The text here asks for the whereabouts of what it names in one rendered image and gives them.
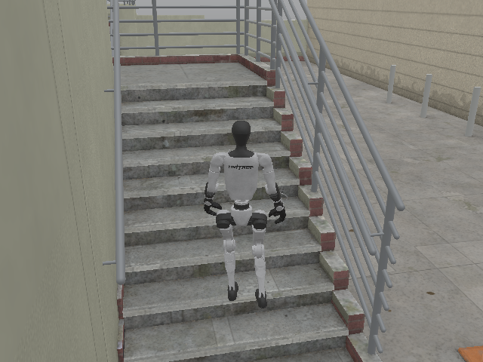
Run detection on stairs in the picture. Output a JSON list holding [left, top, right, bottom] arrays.
[[121, 85, 354, 362]]

